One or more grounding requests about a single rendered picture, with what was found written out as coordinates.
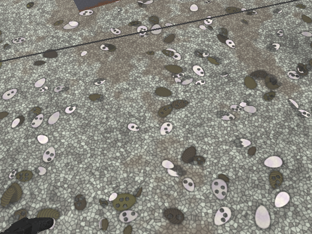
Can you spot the robot left hand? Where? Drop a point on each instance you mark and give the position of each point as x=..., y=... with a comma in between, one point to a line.
x=30, y=225

